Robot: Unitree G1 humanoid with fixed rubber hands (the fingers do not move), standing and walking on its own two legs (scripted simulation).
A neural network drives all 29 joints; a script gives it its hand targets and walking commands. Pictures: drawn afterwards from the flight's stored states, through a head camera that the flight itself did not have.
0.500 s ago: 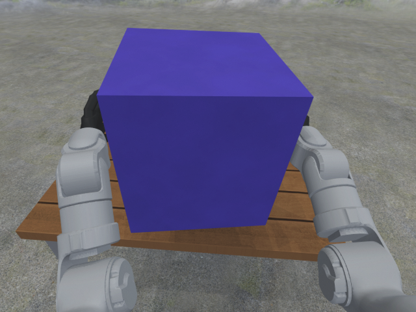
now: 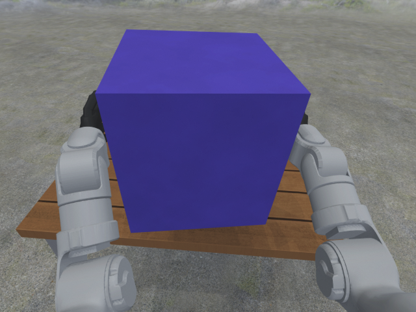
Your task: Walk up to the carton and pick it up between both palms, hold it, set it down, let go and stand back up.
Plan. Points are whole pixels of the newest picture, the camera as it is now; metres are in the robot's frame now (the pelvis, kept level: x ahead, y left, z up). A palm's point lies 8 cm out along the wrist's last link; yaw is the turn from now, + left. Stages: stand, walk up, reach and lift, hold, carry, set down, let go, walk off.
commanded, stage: hold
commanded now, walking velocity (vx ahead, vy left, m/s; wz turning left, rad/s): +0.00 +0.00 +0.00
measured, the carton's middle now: (196, 128) +0.41 +0.01 +0.20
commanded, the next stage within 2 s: set down in 0.08 s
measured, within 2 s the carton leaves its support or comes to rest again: neither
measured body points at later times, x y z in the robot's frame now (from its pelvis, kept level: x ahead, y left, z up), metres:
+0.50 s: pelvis +0.01 +0.00 +0.00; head -0.05 +0.03 +0.45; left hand +0.39 +0.21 +0.22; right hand +0.40 -0.15 +0.19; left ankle +0.01 +0.10 -0.75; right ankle +0.05 -0.09 -0.75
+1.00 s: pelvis +0.04 +0.01 +0.00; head +0.02 +0.04 +0.45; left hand +0.42 +0.20 +0.18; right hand +0.42 -0.16 +0.16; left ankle +0.01 +0.10 -0.75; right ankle +0.05 -0.09 -0.75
